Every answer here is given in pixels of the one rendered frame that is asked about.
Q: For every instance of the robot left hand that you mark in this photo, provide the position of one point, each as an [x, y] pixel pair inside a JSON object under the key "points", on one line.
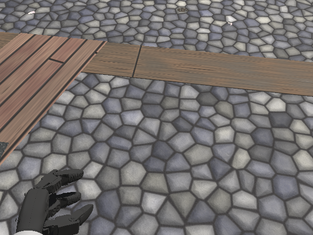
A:
{"points": [[41, 202]]}

